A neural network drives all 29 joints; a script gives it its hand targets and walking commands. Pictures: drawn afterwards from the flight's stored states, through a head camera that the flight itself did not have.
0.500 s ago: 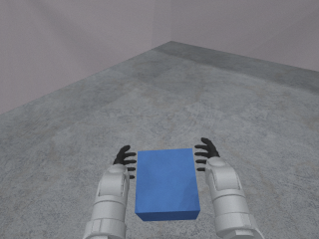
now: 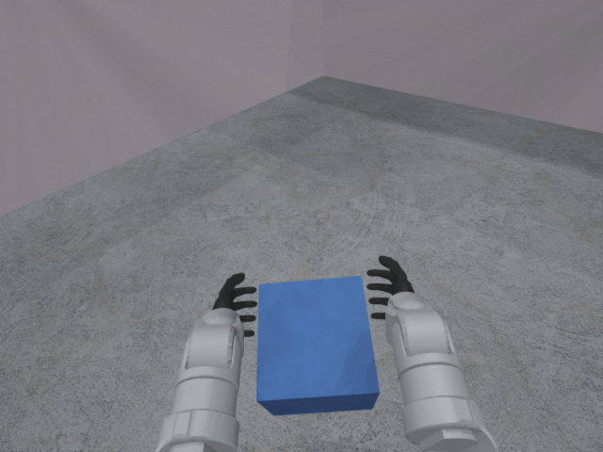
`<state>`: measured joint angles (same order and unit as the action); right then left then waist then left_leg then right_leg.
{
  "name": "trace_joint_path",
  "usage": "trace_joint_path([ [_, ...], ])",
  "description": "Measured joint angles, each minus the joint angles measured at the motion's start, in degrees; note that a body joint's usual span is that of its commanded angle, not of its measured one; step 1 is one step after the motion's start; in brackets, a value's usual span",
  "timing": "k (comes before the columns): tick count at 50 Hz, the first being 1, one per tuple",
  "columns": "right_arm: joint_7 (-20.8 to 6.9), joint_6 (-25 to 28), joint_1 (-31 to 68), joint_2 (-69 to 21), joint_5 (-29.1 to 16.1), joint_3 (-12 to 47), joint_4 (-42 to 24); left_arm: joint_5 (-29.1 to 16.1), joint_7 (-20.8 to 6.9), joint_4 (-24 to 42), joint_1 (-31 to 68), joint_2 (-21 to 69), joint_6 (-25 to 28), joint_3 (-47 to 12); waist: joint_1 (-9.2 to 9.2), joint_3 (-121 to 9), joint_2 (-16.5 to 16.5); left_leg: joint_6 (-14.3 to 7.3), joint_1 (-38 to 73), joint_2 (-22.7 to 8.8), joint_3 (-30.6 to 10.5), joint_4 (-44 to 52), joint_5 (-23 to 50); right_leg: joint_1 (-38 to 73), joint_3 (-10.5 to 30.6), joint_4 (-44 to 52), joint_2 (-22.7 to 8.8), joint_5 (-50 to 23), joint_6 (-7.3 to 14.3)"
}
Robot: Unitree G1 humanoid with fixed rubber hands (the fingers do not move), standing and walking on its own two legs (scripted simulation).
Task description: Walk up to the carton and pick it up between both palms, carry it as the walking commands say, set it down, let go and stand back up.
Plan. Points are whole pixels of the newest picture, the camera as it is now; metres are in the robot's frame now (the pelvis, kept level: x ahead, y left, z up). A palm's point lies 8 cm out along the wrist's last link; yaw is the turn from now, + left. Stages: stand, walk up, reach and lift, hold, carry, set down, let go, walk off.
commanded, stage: hold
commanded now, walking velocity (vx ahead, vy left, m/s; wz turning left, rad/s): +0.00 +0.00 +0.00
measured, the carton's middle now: (316, 347) +0.32 +0.00 -0.04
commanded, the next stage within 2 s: carry in 0.36 s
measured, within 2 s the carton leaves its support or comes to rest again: neither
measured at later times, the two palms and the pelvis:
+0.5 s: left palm (225, 313) +0.32 +0.12 +0.06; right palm (397, 296) +0.33 -0.12 +0.07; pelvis +0.01 +0.00 -0.01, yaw -1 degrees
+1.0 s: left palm (295, 306) +0.31 +0.02 +0.08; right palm (477, 301) +0.30 -0.22 +0.09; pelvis +0.01 -0.08 -0.02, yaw -4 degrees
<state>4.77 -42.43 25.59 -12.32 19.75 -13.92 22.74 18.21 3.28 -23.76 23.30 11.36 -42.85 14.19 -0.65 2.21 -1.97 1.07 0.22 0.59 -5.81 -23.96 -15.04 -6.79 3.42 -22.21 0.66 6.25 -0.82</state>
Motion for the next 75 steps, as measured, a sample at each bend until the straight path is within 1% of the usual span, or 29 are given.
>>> trace_joint_path([
  [17,-0.57,-0.46,-2.11,0.85,-1.15,1.85,-1.83,-0.99,0.18,1.57,-1.52,-0.57,-0.51,-2.18,0.05,-0.30,0.13,-0.33,0.59,0.16,0.23,1.13,0.21,0.68,0.29,1.39,-0.22,-0.32,-0.32],
  [20,-0.11,-0.59,-2.21,0.94,-1.76,1.97,-2.37,-2.55,1.04,2.96,-1.57,-0.61,-1.57,-2.62,-0.27,-4.45,0.27,-0.04,-6.34,-0.45,1.11,-3.86,-1.61,-5.31,-0.27,-2.03,-0.16,0.93,-0.46],
  [22,0.75,-0.88,-2.03,0.82,-2.46,2.48,-3.09,-3.37,2.08,4.58,-1.60,-0.61,-2.42,-2.83,0.12,-6.66,0.81,0.11,-10.31,-0.57,1.71,-6.86,-2.84,-9.68,-0.01,-5.41,0.05,2.39,-0.42],
  [24,1.82,-1.77,-1.88,0.75,-3.66,3.46,-5.17,-4.81,3.36,7.76,-2.07,-0.78,-3.71,-3.68,0.79,-7.82,1.68,0.12,-13.17,-0.77,2.51,-8.94,-4.23,-13.81,-0.53,-9.79,-0.12,5.35,-0.13],
  [27,3.80,-3.64,-1.68,0.65,-5.19,4.74,-9.64,-7.06,5.26,13.29,-2.80,-1.05,-5.89,-5.79,1.34,-8.27,1.65,0.53,-16.38,-2.39,3.02,-10.93,-5.33,-18.44,-3.88,-16.98,-0.28,11.37,0.20],
  [29,5.36,-5.57,-1.62,0.62,-6.71,5.65,-13.95,-8.63,6.90,17.87,-3.16,-1.18,-7.89,-7.36,1.32,-7.91,1.07,1.16,-17.83,-3.80,3.03,-11.41,-5.60,-19.52,-5.43,-17.63,-0.29,13.21,0.46],
  [31,6.77,-7.74,-1.54,0.58,-7.99,6.32,-18.40,-9.68,8.40,22.07,-3.13,-1.17,-9.99,-8.69,1.37,-7.47,0.32,2.09,-19.03,-5.29,3.04,-11.93,-5.94,-18.75,-6.73,-13.73,-0.22,11.07,0.77],
  [33,7.96,-9.93,-1.57,0.60,-8.97,6.80,-22.16,-10.19,9.57,25.09,-2.74,-0.99,-12.04,-9.56,1.42,-7.13,-0.46,3.02,-20.32,-6.77,3.02,-13.54,-6.71,-17.66,-8.17,-9.19,0.21,3.64,1.63],
  [34,8.51,-10.99,-1.99,0.78,-9.44,7.01,-23.97,-10.35,10.00,26.00,-2.46,-0.86,-12.99,-10.09,1.17,-6.78,-1.07,2.80,-21.50,-7.58,2.92,-15.40,-6.62,-17.91,-8.72,-9.37,0.90,3.34,2.34],
  [35,9.00,-12.08,-2.68,1.06,-10.06,7.19,-25.79,-10.49,10.39,26.80,-2.14,-0.73,-14.09,-10.68,0.92,-6.48,-0.96,2.30,-23.27,-7.65,3.32,-19.20,-9.36,-18.35,-8.95,-10.05,1.04,4.37,3.07],
  [37,9.72,-14.10,-4.18,1.62,-11.65,7.58,-28.87,-10.90,11.06,28.66,-1.97,-0.67,-16.41,-11.71,0.26,-5.98,-0.03,1.25,-27.03,-6.42,4.90,-28.24,-15.44,-19.01,-9.00,-10.86,0.59,6.21,4.18],
  [40,10.65,-17.16,-5.87,2.21,-14.12,8.99,-32.96,-11.56,11.93,32.29,-2.74,-0.92,-19.53,-12.43,-0.71,-5.81,0.44,-0.09,-30.51,-4.78,7.85,-34.01,-16.48,-19.56,-9.13,-10.27,0.42,6.11,4.92],
  [42,11.16,-18.83,-6.58,2.43,-15.18,9.82,-34.84,-12.00,12.43,34.19,-3.14,-1.04,-21.12,-12.46,-0.95,-5.93,0.46,-0.62,-30.50,-4.14,9.68,-31.25,-15.57,-19.82,-9.42,-9.95,0.81,5.74,5.27],
  [44,11.44,-20.19,-7.08,2.58,-15.80,10.23,-35.95,-12.38,12.85,35.39,-3.40,-1.13,-22.41,-12.53,-0.82,-6.41,0.56,-1.15,-28.56,-3.71,11.28,-24.24,-13.16,-20.21,-9.91,-10.32,1.46,5.85,5.59],
  [46,11.38,-21.30,-7.28,2.61,-16.02,10.40,-36.12,-12.71,13.19,35.88,-3.73,-1.26,-23.37,-12.52,-0.69,-7.33,0.72,-1.94,-25.18,-3.98,12.35,-14.38,-5.67,-21.00,-10.68,-11.96,2.38,6.70,5.82],
  [48,11.19,-21.93,-7.56,2.68,-16.14,11.15,-34.84,-13.06,13.35,35.97,-5.06,-1.68,-23.83,-12.32,-0.39,-8.11,2.00,-2.55,-25.39,-4.36,12.55,-14.47,-3.30,-23.24,-9.70,-18.19,2.34,11.47,3.80],
  [49,11.11,-22.34,-7.75,2.75,-16.20,11.50,-34.17,-13.26,13.44,36.01,-5.90,-1.91,-24.15,-12.45,-0.08,-8.29,2.05,-2.42,-25.08,-4.92,12.53,-14.29,-3.61,-24.90,-8.49,-23.73,2.56,13.93,2.77],
  [51,11.01,-23.00,-8.38,2.91,-16.18,11.85,-33.35,-13.79,13.67,36.10,-7.11,-2.27,-24.90,-13.06,0.50,-8.22,2.09,-1.64,-23.47,-5.96,12.23,-11.94,-3.16,-27.30,-6.28,-32.98,2.04,14.64,1.26],
  [54,11.04,-23.32,-8.94,3.06,-16.22,11.70,-34.33,-14.40,13.89,37.22,-7.46,-2.39,-25.32,-13.89,1.08,-7.50,2.17,0.03,-21.16,-7.55,11.41,-7.82,-0.70,-27.63,-4.11,-35.20,-0.72,13.29,-0.33],
  [57,11.23,-23.44,-8.29,2.88,-16.15,11.39,-35.83,-14.43,14.15,38.59,-6.89,-2.23,-25.11,-14.02,1.23,-7.17,1.91,1.83,-20.57,-9.59,10.62,-6.07,0.72,-25.83,-4.09,-28.72,-3.38,13.55,-1.31],
  [60,11.41,-23.96,-7.24,2.58,-15.99,11.31,-36.27,-14.24,14.30,39.22,-6.42,-2.09,-25.15,-13.56,0.96,-7.53,1.29,4.07,-21.19,-11.82,9.75,-6.37,0.99,-22.13,-5.82,-18.39,-4.48,13.92,-1.35],
  [62,11.52,-24.39,-6.68,2.41,-15.75,11.18,-36.17,-14.27,14.19,39.14,-6.14,-2.00,-25.35,-13.18,0.74,-7.93,1.00,5.75,-22.31,-13.06,8.90,-8.70,0.06,-17.84,-7.37,-9.31,-4.36,11.20,-0.95],
  [63,11.56,-24.43,-6.42,2.36,-15.59,10.94,-35.93,-14.24,14.05,38.75,-5.98,-1.94,-25.27,-13.13,0.66,-7.92,0.38,6.20,-23.18,-13.90,8.22,-10.73,-0.89,-17.05,-7.89,-6.97,-3.71,5.55,-1.33],
  [64,11.59,-24.38,-6.64,2.46,-15.39,10.62,-35.70,-14.19,13.78,37.88,-5.97,-1.89,-25.06,-13.47,0.52,-7.81,-0.51,5.59,-24.50,-14.17,7.28,-13.74,-3.96,-17.77,-8.31,-8.19,-3.10,3.27,-1.29],
  [66,11.78,-24.67,-8.03,2.84,-15.47,10.09,-35.84,-14.41,13.20,36.32,-6.00,-1.93,-25.38,-14.38,0.08,-7.39,-0.76,3.78,-28.10,-11.45,6.43,-24.63,-13.34,-18.90,-8.60,-10.83,-3.39,4.66,-0.15],
  [67,11.82,-24.90,-8.67,3.02,-15.70,10.16,-36.04,-14.38,12.90,35.98,-6.16,-1.98,-25.65,-14.61,-0.23,-7.15,-0.78,2.96,-29.75,-9.79,6.79,-30.22,-15.11,-18.99,-8.68,-11.07,-3.58,5.37,0.46],
  [69,11.73,-25.23,-9.43,3.24,-16.51,10.91,-36.63,-13.83,12.56,35.91,-6.49,-2.07,-25.76,-14.31,-0.90,-6.77,-0.99,1.93,-31.59,-7.29,8.77,-36.90,-14.73,-18.95,-8.90,-10.72,-3.42,5.61,1.42],
  [72,11.78,-25.06,-9.61,3.30,-17.16,11.92,-37.54,-13.35,12.20,36.32,-6.22,-1.98,-25.19,-13.00,-1.29,-6.73,-1.05,1.02,-30.45,-4.66,12.22,-34.17,-14.26,-19.10,-9.84,-10.28,-2.39,5.12,2.59],
  [75,11.65,-24.54,-9.10,3.15,-16.87,11.76,-37.29,-13.19,12.22,36.28,-5.56,-1.79,-24.79,-12.52,-0.68,-7.82,-0.54,-0.42,-25.37,-2.97,14.55,-20.84,-10.44,-19.84,-11.39,-11.09,-0.75,5.47,3.69],
])
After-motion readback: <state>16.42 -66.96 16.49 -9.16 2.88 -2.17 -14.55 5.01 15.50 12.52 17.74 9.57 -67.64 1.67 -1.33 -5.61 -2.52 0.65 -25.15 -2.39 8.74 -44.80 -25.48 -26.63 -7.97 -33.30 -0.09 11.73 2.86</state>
